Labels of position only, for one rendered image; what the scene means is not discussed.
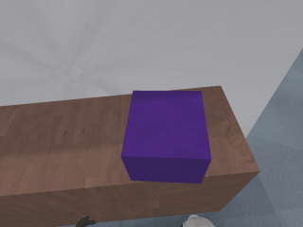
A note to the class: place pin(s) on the pedestal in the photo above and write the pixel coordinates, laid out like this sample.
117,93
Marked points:
60,161

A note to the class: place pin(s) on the left robot hand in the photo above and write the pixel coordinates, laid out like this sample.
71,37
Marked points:
85,222

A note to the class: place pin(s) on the robot right thigh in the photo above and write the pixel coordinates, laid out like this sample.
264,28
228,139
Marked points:
197,222

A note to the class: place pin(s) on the carton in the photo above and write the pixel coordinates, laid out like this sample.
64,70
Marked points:
166,137

